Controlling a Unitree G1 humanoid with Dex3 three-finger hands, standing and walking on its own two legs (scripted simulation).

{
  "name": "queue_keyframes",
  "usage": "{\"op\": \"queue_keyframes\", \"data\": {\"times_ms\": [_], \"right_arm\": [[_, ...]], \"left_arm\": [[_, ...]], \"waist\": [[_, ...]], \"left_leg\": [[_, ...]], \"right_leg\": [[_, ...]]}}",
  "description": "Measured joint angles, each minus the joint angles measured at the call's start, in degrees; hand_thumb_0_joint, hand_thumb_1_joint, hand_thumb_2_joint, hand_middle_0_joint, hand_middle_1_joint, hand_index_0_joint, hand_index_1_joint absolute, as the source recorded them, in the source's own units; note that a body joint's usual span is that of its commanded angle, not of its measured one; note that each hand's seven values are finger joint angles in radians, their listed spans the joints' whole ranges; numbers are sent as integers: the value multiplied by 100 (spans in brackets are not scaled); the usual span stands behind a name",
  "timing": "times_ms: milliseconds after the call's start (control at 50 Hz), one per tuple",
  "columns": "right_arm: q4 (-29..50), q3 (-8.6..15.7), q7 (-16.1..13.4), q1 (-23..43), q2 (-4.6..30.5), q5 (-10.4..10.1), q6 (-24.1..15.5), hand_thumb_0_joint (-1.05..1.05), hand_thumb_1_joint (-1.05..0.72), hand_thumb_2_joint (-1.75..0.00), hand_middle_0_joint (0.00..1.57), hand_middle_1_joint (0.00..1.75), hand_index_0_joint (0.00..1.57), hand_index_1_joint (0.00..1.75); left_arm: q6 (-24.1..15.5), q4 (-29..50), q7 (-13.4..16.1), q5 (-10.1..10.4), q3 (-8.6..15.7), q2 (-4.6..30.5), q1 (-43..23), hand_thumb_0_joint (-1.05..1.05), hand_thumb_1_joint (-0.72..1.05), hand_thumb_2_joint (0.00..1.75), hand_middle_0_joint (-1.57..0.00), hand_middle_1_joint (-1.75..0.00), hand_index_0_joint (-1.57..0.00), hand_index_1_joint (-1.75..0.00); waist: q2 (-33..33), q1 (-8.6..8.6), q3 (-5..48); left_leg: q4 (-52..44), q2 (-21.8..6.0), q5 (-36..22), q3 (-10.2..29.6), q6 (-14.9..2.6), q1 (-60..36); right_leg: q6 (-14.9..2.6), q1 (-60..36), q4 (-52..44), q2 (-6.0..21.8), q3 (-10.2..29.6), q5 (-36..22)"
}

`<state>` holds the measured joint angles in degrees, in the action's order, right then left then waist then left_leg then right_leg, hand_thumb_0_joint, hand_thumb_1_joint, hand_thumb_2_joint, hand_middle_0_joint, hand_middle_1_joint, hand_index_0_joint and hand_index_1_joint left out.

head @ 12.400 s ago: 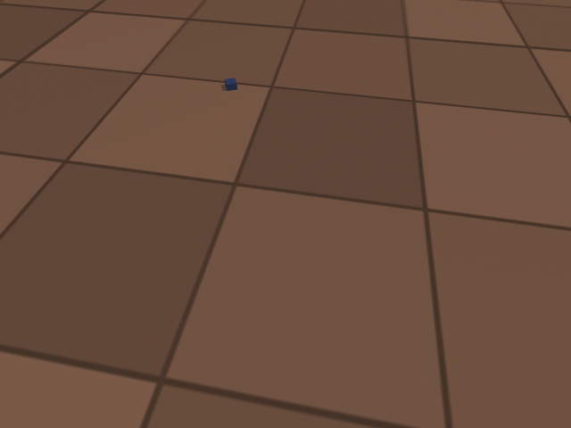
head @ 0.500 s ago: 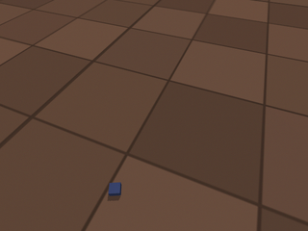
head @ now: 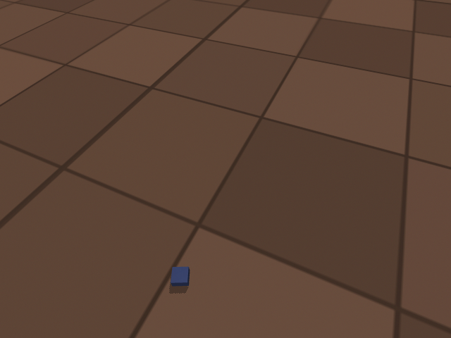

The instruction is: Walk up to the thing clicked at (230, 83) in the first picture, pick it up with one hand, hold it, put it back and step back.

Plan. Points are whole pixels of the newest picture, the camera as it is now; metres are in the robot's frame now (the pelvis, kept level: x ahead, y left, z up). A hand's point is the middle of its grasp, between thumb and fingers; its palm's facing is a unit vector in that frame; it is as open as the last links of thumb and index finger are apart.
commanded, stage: walk up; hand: left
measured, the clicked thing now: (180, 276) +0.47 +0.25 -0.75
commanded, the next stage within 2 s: stand in 1.50 s
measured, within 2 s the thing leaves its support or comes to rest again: neither
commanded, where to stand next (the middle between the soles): +0.07 +0.02 m, yaw +0 degrees
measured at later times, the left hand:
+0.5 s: hand (97, 323) +0.16 +0.29 -0.15, palm faces -0.02 -0.94 -0.34, open 7.4 cm
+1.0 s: hand (96, 332) +0.15 +0.28 -0.15, palm faces -0.01 -0.95 -0.33, open 7.4 cm
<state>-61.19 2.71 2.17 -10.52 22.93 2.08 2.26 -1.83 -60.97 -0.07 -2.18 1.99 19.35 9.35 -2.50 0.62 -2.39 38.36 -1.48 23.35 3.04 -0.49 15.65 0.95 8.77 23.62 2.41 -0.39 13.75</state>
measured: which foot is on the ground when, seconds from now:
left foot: down 0.00-1.00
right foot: down 0.00-0.10, up 0.12-0.30, down 0.32-1.00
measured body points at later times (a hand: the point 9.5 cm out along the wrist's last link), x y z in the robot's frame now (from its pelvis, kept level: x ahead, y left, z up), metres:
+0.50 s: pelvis +0.07 +0.04 +0.00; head +0.10 +0.04 +0.45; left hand +0.17 +0.34 -0.13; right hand +0.16 -0.25 -0.14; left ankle +0.03 +0.15 -0.74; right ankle +0.07 -0.08 -0.74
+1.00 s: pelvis +0.06 +0.04 +0.01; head +0.08 +0.04 +0.46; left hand +0.15 +0.33 -0.13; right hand +0.15 -0.26 -0.12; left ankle +0.03 +0.15 -0.74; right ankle +0.07 -0.08 -0.74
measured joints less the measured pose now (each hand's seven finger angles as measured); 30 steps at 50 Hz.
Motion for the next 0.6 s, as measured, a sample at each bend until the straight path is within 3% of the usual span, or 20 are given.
{"op": "queue_keyframes", "data": {"times_ms": [40, 80, 100, 120, 160, 200, 280, 340, 440, 600], "right_arm": [[104, 58, 39, -101, 47, 19, -10, 1, -90, -90, 20, 30, 21, 30], [192, 113, 54, -179, 51, 43, -88, 1, -90, -90, 20, 30, 21, 30], [213, 143, 37, -184, 5, 73, -129, 0, -90, -90, 20, 30, 21, 30], [233, 149, 21, -185, -62, 94, -154, 0, -90, -90, 20, 30, 21, 30], [295, 120, 13, -220, -178, 71, -193, 0, -90, -90, 20, 30, 21, 30], [355, 65, -32, -248, -276, 42, -225, 0, -90, -90, 20, 30, 21, 30], [435, -26, -124, -165, -347, -56, -254, 0, -90, -90, 21, 30, 21, 30], [464, -72, -179, -41, -348, -199, -230, 1, -90, -90, 21, 30, 21, 30], [348, -119, -245, 170, -396, -260, -209, 1, -90, -90, 21, 30, 21, 30], [159, -196, -249, 543, -424, -248, -306, 0, -90, -90, 21, 30, 21, 30]], "left_arm": [[-10, 111, 15, -27, 21, 32, 79, 1, 90, 90, -21, -30, -20, -30], [36, 188, 14, -4, 21, 128, 120, 1, 90, 90, -21, -30, -21, -30], [78, 215, 21, 22, 25, 197, 127, 1, 90, 90, -21, -30, -20, -30], [125, 219, 44, 58, 32, 254, 137, 1, 90, 90, -20, -30, -20, -30], [188, 188, 75, 109, 22, 327, 136, 1, 91, 90, -20, -30, -20, -30], [190, 200, 86, 163, 7, 382, 123, 1, 91, 90, -20, -30, -20, -30], [126, 211, 88, 190, -36, 362, 62, 1, 91, 90, -20, -30, -20, -30], [120, 162, 92, 155, -50, 280, -54, 1, 91, 90, -20, -30, -20, -30], [183, 133, 15, 184, -162, 57, -239, 1, 91, 90, -20, -30, -20, -30], [159, 85, 1, 216, -180, -67, -694, 1, 91, 90, -20, -30, -20, -30]], "waist": [[-18, 11, -18], [36, -16, -76], [154, -12, -134], [265, -10, -167], [340, -81, -186], [390, -96, -232], [356, -104, -379], [299, -111, -485], [183, -97, -347], [266, -52, -232]], "left_leg": [[-23, -41, 82, -87, -31, 78], [-598, -47, -418, -162, -17, -64], [-715, 42, -842, -241, 21, -130], [-729, 117, -857, -316, 24, -171], [-820, 168, -779, -324, -21, -246], [-993, 190, -784, -341, -56, -375], [-1066, 203, -709, -390, -89, -561], [-803, 233, -481, -401, -64, -617], [-1105, 271, -510, -379, -59, -879], [-1686, 249, -759, -360, -54, -1194]], "right_leg": [[54, -12, 37, 69, -28, 62], [172, 66, 322, 180, -29, 246], [102, 178, 633, 289, 31, 397], [13, 325, 987, 303, 178, 709], [-115, 591, 1631, 100, 375, 1281], [-173, 774, 1965, -74, 415, 1483], [-163, 731, 1342, -167, 125, 1123], [-191, 438, 591, -202, 38, -101], [-87, 271, 536, -162, 26, 147], [-75, -44, -29, -186, 7, -79]]}}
